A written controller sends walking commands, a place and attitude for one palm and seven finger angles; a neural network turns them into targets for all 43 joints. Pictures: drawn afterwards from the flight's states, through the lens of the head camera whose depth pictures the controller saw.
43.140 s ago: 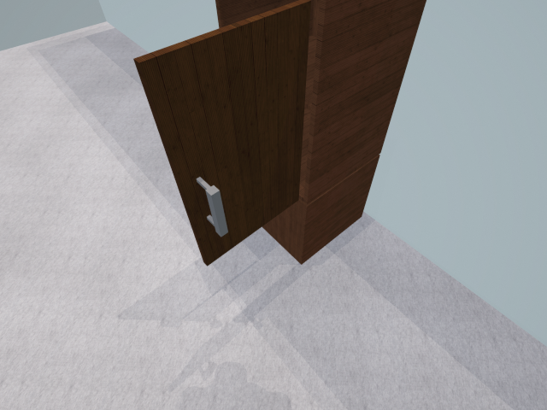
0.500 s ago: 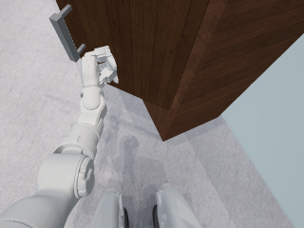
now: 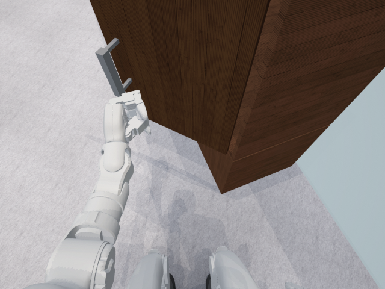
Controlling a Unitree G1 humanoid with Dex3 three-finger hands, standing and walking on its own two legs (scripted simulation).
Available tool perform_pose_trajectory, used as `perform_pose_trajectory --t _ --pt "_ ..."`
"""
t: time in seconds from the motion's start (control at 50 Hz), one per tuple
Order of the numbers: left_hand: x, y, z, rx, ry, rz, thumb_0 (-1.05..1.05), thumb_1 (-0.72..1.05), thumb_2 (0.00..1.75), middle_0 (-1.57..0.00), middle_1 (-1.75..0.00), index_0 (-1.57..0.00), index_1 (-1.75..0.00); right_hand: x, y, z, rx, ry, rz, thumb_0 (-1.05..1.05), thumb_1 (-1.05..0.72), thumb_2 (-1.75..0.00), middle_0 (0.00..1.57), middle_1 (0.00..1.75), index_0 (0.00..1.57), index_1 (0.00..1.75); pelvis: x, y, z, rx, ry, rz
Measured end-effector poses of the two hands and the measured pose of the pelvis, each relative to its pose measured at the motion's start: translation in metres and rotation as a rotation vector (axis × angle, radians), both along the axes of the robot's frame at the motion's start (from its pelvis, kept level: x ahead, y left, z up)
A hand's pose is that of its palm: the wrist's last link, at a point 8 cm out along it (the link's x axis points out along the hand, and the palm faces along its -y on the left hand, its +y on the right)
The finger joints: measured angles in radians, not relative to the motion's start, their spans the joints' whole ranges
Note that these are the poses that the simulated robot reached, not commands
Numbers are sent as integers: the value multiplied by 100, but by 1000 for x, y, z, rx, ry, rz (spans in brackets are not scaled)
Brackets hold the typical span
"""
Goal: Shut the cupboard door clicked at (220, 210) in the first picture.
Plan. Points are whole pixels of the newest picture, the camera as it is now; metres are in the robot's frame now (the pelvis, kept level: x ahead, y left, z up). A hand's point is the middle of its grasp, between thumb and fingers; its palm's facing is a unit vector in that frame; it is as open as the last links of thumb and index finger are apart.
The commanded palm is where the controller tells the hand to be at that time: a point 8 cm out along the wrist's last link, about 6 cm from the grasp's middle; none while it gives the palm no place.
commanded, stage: draw the hand back to the body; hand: left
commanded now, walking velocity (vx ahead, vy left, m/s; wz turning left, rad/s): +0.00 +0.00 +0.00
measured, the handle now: (117, 69) +0.64 +0.16 +0.01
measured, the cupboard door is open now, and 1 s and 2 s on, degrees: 41 41 41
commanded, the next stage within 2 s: step back with the hand held close in 1.38 s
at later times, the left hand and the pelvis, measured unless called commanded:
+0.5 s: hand (61, 162) +0.31 +0.17 +0.15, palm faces +0.06 -0.97 -0.22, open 3.1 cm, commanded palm +0.28 +0.23 +0.18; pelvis +0.03 +0.02 +0.09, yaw +1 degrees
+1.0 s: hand out of the picture +0.22 +0.30 +0.26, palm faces +0.46 -0.78 -0.43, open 6.1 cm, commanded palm +0.17 +0.33 +0.28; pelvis +0.04 +0.03 +0.11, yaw +2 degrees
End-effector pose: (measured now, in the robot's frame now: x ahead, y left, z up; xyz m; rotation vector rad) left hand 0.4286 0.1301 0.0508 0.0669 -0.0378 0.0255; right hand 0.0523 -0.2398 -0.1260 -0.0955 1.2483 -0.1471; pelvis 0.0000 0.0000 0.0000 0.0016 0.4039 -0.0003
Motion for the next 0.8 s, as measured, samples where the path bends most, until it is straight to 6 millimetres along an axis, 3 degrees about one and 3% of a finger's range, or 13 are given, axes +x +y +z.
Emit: perform_pose_trajectory --t 0.08,0.16,0.36,0.5,0.6,0.7,0.8 --pt "-30 18 18 -6 43 21 2 89 90 -130 -150 -130 -150 0 5 22 7 -11 -2 1 -91 -90 20 30 20 30 4 1 23 3 -60 -1" --pt "-52 32 41 -19 8 24 2 90 90 -130 -150 -130 -150 13 2 43 -26 -64 17 1 -90 -90 20 30 20 30 8 1 39 -3 -112 13" --pt "-98 62 84 29 9 -23 2 90 90 -125 -144 -125 -145 89 -2 96 -86 -312 37 1 -91 -90 20 30 20 30 18 9 65 -4 -232 11" --pt "-139 91 115 155 106 46 2 89 90 -111 -129 -111 -129 150 26 139 -80 -467 69 1 -91 -90 20 30 20 30 28 16 89 -3 -337 20" --pt "-161 120 141 180 102 150 2 89 90 -98 -115 -98 -115 180 52 160 -49 -555 136 1 -90 -90 20 30 20 30 34 20 99 -4 -391 31" --pt "-184 143 163 209 80 238 2 89 90 -85 -100 -85 -101 193 72 168 -14 -596 196 1 -90 -90 20 30 20 30 39 24 105 -3 -425 38" --pt "-207 163 183 256 56 315 2 89 90 -71 -85 -71 -86 191 80 165 6 -586 225 1 -90 -90 21 30 20 30 41 27 108 -3 -444 41"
